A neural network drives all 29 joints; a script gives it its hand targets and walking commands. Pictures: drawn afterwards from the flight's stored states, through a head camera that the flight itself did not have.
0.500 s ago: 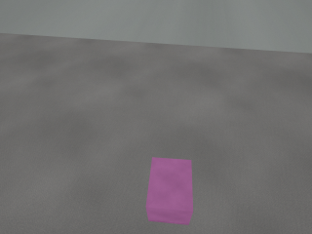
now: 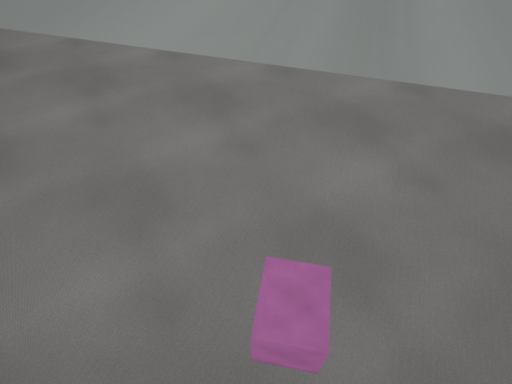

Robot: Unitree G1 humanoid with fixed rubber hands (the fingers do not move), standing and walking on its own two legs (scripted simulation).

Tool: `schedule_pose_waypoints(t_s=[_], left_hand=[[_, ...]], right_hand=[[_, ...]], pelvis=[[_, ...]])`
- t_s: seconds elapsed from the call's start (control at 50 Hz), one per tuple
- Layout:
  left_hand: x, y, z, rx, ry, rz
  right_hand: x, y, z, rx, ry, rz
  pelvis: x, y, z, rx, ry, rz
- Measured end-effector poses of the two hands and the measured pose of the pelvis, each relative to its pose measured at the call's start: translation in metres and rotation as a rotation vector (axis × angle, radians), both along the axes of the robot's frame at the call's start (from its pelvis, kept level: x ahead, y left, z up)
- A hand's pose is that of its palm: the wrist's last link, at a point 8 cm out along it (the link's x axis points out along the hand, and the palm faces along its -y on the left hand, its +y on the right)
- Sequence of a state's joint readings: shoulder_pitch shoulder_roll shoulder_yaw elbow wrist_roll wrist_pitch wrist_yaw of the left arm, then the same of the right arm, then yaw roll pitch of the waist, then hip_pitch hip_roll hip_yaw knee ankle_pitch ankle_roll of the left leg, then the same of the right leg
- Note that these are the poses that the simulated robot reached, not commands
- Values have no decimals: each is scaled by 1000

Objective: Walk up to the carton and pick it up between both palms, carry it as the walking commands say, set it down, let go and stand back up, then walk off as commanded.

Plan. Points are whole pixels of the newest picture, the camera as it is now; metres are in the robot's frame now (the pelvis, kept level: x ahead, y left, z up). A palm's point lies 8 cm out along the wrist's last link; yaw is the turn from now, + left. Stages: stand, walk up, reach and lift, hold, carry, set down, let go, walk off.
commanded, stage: walk up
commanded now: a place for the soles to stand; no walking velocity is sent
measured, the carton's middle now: (291, 313) +0.50 -0.07 -0.64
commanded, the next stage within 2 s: reach and lift in 1.54 s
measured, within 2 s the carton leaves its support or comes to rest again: neither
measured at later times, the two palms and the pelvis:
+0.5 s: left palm out of the picture +0.05 +0.23 -0.13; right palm out of the picture +0.15 -0.26 -0.12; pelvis +0.03 -0.03 -0.01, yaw +2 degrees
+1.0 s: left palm out of the picture +0.09 +0.23 -0.11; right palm out of the picture +0.10 -0.28 -0.12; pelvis +0.03 -0.03 +0.00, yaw -2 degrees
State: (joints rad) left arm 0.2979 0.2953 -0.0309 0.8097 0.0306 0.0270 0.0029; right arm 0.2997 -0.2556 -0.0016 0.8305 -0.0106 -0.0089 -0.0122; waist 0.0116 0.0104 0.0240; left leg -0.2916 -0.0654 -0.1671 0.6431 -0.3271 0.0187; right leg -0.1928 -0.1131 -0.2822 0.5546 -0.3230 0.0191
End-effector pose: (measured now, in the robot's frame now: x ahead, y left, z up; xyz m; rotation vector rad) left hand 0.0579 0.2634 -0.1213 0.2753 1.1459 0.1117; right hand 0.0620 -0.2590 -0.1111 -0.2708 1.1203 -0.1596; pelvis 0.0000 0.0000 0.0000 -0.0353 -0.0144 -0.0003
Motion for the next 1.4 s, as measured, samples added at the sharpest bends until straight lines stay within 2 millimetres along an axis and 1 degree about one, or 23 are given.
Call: schedule_pose_waypoints(t_s=[0.1, 0.16, 0.2, 0.24, 0.28, 0.34, 0.38, 0.44, 0.56, 0.6, 0.7, 0.78, 0.92, 1.16, 1.26, 1.4], left_hand=[[-5, 2, -5, 5, 26, 8], [-6, -5, -5, 6, 22, 19], [-7, -11, -4, 7, 22, 25], [-11, -17, -3, 7, 31, 36], [-18, -19, -3, 5, 54, 52], [-29, -21, -4, 1, 102, 68], [-31, -20, -6, -1, 119, 70], [-24, -21, -7, 0, 113, 63], [10, -37, 2, -1, 12, 40], [14, -39, 5, 1, -1, 40], [15, -35, 7, 9, 15, 38], [19, -33, 5, 10, 11, 23], [29, -39, 8, -1, -16, -14], [35, -36, 10, -2, -19, -64], [35, -36, 9, 1, -9, -80], [38, -36, 9, 5, 6, -105]], right_hand=[[-1, -3, 1, -10, 2, 3], [-4, -11, 0, -15, 39, 1], [0, -17, -3, -11, 53, 8], [10, -18, -4, -8, 46, 28], [26, -16, -4, -4, 23, 54], [54, -7, -2, 17, -34, 90], [70, -1, -2, 28, -74, 104], [82, 1, -2, 32, -103, 105], [88, -11, -6, 38, -81, 96], [92, -14, -5, 38, -85, 99], [97, -15, -1, 41, -112, 96], [87, -16, -3, 36, -98, 77], [58, -22, -5, 31, -53, 33], [10, -21, -8, 33, 14, -40], [-3, -22, -9, 35, 37, -67], [-16, -21, -12, 39, 54, -101]], pelvis=[[5, -3, -2, 7, 9, 21], [11, -11, -2, 18, 15, 43], [16, -15, -2, 19, 16, 47], [20, -18, -2, 16, 15, 50], [24, -19, -1, 19, 9, 53], [28, -19, 0, 29, 7, 52], [29, -18, -3, 30, 9, 50], [30, -20, -5, 35, 6, 44], [36, -31, -3, 33, -3, 32], [38, -32, -1, 36, -5, 27], [38, -32, 0, 41, -5, 12], [34, -31, -1, 42, -10, -2], [29, -29, 1, 38, -17, -28], [22, -23, 4, 42, -20, -74], [20, -22, 5, 44, -20, -93], [20, -20, 5, 48, -21, -123]])
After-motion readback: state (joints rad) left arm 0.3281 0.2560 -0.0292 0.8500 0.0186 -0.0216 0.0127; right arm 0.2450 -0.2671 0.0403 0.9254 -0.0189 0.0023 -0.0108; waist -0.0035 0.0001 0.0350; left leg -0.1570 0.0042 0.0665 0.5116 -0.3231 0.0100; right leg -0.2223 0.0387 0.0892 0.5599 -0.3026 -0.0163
